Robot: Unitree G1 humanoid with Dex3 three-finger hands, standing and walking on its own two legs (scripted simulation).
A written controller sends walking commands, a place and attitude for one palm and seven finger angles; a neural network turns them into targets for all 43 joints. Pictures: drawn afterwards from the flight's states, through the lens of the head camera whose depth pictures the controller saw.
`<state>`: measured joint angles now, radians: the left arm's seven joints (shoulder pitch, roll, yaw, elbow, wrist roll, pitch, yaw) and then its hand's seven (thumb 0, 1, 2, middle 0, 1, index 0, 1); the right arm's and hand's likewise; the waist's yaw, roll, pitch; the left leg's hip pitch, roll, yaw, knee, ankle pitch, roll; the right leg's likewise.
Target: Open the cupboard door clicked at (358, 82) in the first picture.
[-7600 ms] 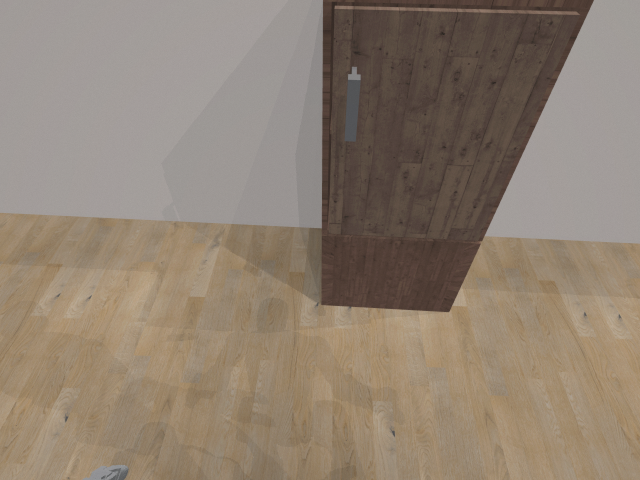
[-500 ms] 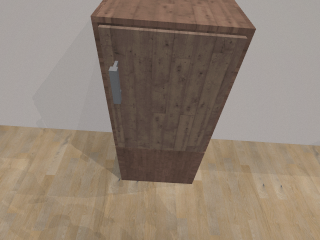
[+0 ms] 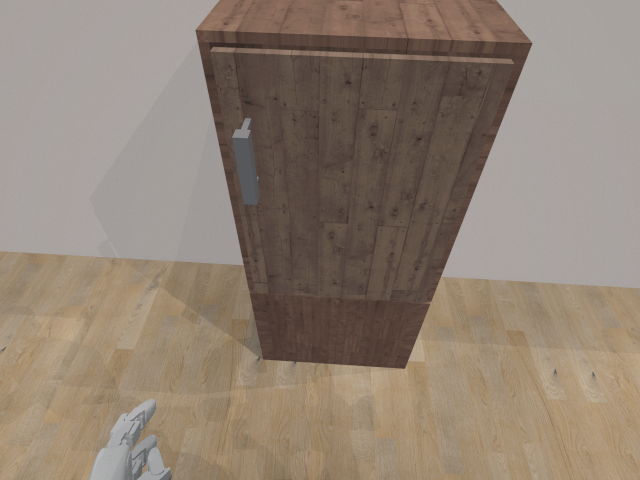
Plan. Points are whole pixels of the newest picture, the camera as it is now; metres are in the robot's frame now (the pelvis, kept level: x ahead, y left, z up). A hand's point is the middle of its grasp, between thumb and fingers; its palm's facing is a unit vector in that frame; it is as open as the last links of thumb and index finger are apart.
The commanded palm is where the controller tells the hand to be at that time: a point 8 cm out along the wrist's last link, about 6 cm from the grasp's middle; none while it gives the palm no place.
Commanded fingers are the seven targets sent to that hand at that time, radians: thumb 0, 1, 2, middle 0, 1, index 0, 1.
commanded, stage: raise the hand with hooked fingers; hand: left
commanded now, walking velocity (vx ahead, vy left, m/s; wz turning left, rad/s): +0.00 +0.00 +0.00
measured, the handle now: (249, 161) +0.59 +0.14 +0.09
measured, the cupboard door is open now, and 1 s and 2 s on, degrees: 0 0 0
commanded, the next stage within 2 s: move the hooked fingers beside the handle in 1.94 s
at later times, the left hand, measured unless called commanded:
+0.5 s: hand (173, 412) +0.21 +0.18 +0.00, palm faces -0.02 -1.00 -0.07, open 10.0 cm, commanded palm +0.18 +0.24 +0.01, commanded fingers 0.00 0.11 0.56 -0.26 -0.81 -0.26 -0.81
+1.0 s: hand (137, 341) +0.27 +0.23 +0.05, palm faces -0.01 -1.00 -0.06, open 13.0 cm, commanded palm +0.25 +0.28 +0.07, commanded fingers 0.00 -0.48 0.31 -0.30 -1.18 -0.30 -1.18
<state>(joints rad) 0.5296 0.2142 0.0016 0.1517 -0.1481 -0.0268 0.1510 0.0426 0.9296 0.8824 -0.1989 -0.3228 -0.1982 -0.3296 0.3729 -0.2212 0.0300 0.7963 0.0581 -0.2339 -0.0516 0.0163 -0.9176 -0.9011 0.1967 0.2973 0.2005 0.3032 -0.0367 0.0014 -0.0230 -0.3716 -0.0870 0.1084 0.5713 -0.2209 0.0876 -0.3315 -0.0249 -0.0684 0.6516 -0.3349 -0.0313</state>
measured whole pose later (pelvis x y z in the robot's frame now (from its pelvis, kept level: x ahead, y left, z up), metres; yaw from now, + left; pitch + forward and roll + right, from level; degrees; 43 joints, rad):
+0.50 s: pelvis +0.01 -0.02 -0.06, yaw +2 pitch +12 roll -4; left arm 0.42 0.29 0.17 -0.06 -0.30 -0.42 -0.35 0.01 0.33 0.66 -0.23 -0.66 -0.23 -0.67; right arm 0.19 -0.24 0.04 0.51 0.04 -0.18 -0.03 0.01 -0.90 -0.90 0.20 0.30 0.20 0.30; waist 0.04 0.04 -0.11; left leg -0.85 -0.01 0.00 1.09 -0.45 0.08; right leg -0.71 0.05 -0.17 1.01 -0.52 -0.07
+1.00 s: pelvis +0.03 -0.01 -0.02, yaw +1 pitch +9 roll -3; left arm 0.26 0.37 0.31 0.05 -0.37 -0.25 -0.39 0.00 -0.25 0.41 -0.28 -1.04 -0.28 -1.04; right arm 0.27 -0.29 0.02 0.53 0.06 -0.20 -0.06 0.02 -0.90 -0.90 0.20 0.30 0.20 0.30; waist 0.00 0.03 -0.10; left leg -0.63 -0.02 0.05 0.87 -0.39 0.10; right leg -0.51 0.05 -0.10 0.80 -0.44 -0.04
